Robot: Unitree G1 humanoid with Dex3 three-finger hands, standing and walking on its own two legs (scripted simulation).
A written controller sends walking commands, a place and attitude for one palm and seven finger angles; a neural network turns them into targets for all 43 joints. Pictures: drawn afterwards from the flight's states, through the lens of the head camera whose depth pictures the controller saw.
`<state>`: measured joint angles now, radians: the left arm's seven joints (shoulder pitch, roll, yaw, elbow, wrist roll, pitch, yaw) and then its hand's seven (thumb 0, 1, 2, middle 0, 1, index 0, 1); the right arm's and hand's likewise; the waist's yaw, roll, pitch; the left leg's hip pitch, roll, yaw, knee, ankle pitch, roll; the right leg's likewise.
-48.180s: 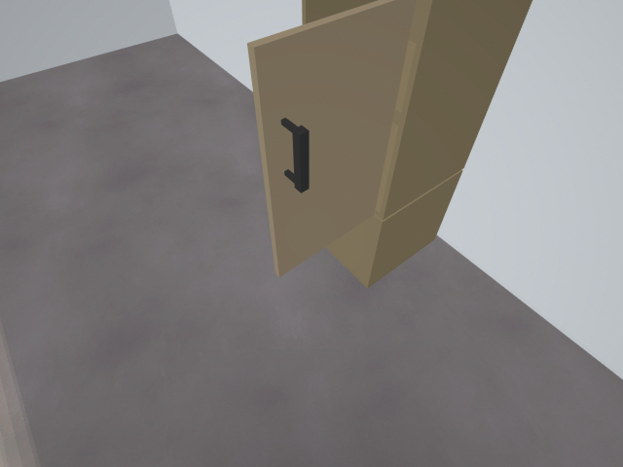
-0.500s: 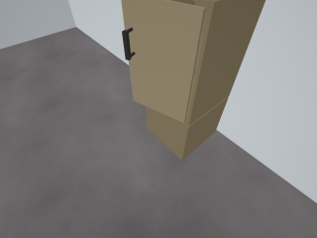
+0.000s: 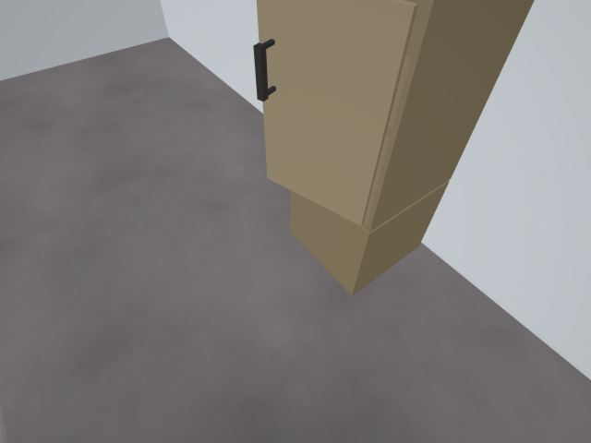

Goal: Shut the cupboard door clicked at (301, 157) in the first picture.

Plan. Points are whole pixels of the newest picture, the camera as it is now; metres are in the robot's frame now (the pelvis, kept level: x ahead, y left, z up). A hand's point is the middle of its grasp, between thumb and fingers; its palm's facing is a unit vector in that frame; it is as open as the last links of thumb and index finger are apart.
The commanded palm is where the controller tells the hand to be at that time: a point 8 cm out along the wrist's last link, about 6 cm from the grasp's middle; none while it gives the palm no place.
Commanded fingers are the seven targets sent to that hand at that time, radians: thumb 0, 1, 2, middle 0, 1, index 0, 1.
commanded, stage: walk to a spot facing it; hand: left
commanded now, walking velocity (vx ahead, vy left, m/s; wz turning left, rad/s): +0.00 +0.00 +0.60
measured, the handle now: (266, 70) +0.90 +0.11 +0.05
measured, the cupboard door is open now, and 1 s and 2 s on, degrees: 17 17 17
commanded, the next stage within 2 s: none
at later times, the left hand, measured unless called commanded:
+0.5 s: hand out of the picture +0.03 +0.22 -0.15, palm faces +0.27 -0.91 -0.30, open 7.4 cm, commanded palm none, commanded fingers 0.00 0.90 0.90 -0.20 -0.30 -0.20 -0.30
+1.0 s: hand out of the picture -0.09 +0.18 -0.17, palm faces +0.60 -0.75 -0.28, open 7.4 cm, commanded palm none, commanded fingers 0.00 0.90 0.90 -0.20 -0.30 -0.20 -0.30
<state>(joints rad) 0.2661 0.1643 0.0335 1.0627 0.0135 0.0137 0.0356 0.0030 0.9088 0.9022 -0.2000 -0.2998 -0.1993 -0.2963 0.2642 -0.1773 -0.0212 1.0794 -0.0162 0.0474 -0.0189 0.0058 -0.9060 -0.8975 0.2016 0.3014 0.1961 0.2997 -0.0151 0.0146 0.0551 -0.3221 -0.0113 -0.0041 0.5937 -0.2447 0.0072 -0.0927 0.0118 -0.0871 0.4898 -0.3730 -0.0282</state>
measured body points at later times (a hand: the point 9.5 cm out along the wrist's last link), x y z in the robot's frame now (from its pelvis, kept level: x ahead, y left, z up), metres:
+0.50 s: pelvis -0.01 -0.02 +0.00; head +0.04 -0.01 +0.45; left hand +0.02 +0.27 -0.13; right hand +0.11 -0.26 -0.15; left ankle +0.04 +0.11 -0.73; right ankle +0.00 -0.15 -0.72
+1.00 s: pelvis +0.00 -0.03 -0.01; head +0.05 +0.01 +0.44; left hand -0.12 +0.22 -0.15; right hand +0.24 -0.16 -0.14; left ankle -0.07 +0.08 -0.73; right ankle +0.05 -0.15 -0.68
